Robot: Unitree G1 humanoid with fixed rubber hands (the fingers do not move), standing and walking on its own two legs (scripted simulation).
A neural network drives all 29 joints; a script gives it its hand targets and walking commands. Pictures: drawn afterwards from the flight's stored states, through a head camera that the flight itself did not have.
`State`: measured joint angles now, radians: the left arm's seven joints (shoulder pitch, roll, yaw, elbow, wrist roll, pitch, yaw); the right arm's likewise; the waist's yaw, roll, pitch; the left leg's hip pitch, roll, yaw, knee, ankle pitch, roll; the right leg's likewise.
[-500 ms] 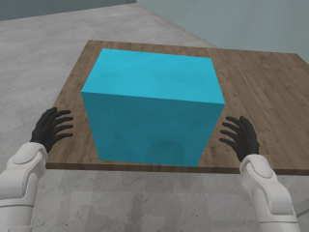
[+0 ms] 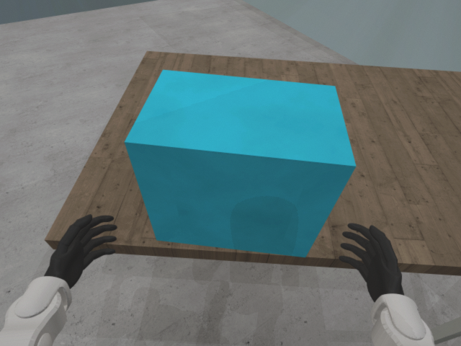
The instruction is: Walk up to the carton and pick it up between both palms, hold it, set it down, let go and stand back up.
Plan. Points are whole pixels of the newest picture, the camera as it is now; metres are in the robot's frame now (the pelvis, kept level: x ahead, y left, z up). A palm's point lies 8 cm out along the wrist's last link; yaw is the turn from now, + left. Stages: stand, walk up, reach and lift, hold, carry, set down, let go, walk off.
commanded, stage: set down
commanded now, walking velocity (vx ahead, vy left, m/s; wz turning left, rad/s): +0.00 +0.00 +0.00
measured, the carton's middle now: (238, 169) +0.38 +0.01 +0.11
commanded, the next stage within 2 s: let go in 0.88 s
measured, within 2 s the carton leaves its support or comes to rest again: neither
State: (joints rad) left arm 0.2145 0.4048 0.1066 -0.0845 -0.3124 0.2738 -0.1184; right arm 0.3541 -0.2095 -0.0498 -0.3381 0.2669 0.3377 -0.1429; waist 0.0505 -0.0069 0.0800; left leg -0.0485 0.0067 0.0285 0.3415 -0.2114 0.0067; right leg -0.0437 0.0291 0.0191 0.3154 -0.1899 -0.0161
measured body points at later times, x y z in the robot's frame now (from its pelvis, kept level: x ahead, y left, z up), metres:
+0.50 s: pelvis +0.01 +0.00 +0.00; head +0.03 +0.01 +0.45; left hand +0.20 +0.26 +0.00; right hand +0.22 -0.21 +0.04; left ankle -0.01 +0.11 -0.75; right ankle -0.01 -0.11 -0.75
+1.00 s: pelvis -0.04 -0.01 +0.00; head -0.06 +0.03 +0.44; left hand +0.15 +0.19 -0.10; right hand +0.21 -0.21 +0.03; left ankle -0.01 +0.11 -0.75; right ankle -0.01 -0.11 -0.75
